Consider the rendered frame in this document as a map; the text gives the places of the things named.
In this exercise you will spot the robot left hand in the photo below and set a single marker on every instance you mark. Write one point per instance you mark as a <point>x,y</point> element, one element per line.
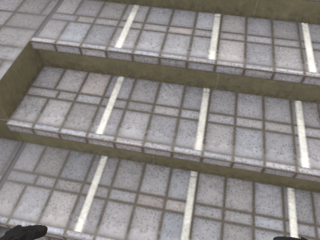
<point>30,232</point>

